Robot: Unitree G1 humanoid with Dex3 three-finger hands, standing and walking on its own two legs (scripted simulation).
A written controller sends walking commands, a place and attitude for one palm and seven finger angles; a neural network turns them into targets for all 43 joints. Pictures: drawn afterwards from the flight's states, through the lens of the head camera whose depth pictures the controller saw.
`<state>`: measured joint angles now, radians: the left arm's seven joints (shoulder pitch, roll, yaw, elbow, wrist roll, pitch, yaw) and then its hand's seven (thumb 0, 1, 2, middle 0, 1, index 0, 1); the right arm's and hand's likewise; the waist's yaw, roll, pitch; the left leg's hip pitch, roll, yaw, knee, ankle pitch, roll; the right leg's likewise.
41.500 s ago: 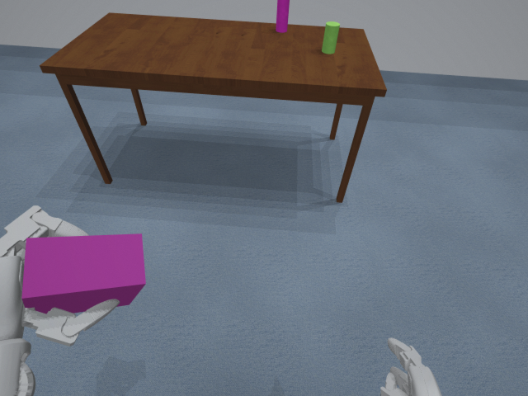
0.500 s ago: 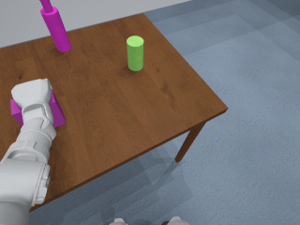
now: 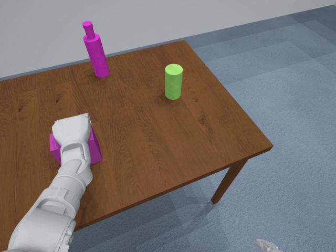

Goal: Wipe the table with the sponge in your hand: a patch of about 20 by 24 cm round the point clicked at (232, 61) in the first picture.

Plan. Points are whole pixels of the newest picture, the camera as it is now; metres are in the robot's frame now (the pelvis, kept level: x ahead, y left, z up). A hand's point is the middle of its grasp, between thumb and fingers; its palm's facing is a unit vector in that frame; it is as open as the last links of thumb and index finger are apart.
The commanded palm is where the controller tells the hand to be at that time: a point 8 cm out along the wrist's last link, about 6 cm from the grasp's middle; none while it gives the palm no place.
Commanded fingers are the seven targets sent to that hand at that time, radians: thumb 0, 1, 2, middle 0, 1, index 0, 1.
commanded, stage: wipe back along the third lane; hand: left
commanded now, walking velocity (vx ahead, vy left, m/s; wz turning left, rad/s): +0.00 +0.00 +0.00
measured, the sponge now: (79, 151) +0.38 +0.28 -0.04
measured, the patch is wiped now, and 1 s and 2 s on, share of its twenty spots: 0.95 0.95 0.95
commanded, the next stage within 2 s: slide back across to the middle lane in 0.92 s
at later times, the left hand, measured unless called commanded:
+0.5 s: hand (84, 161) +0.33 +0.24 +0.00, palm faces -0.07 -0.02 -1.00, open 10.1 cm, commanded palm +0.29 +0.22 +0.02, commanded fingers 0.00 0.10 1.30 -1.20 -1.60 -1.20 -1.60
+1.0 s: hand (85, 176) +0.29 +0.22 -0.01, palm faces -0.06 -0.04 -1.00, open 10.1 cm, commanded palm +0.25 +0.21 +0.02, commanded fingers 0.00 0.10 1.30 -1.20 -1.60 -1.20 -1.60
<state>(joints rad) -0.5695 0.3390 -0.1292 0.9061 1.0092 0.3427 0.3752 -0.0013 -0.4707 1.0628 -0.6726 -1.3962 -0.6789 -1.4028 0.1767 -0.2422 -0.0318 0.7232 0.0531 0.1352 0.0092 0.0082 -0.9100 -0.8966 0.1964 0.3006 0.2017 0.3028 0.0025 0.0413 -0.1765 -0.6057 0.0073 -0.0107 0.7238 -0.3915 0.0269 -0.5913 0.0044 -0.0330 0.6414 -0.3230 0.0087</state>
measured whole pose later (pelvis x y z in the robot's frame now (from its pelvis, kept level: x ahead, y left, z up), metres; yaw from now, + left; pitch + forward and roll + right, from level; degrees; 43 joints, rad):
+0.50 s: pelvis -0.01 -0.01 +0.00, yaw +1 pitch +11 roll -1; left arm -0.36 0.27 -0.20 0.69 1.02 0.43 0.36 0.00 -0.46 1.06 -0.66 -1.40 -0.67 -1.41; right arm 0.14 -0.25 -0.02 0.70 0.06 0.16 -0.01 0.01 -0.91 -0.90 0.20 0.30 0.20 0.30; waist 0.03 0.04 -0.16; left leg -0.50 0.00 -0.02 0.69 -0.37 0.01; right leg -0.50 0.00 -0.04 0.64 -0.33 0.00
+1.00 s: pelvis -0.02 -0.02 +0.01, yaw +0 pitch +8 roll -1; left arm -0.24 0.25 -0.20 0.59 1.01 0.43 0.36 0.00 -0.46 1.06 -0.66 -1.40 -0.67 -1.41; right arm 0.12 -0.25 -0.01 0.69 0.07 0.13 -0.03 0.01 -0.91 -0.90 0.20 0.30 0.20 0.30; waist 0.04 0.05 -0.15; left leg -0.46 0.01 -0.01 0.67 -0.35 0.00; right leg -0.48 0.01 -0.03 0.65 -0.32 -0.02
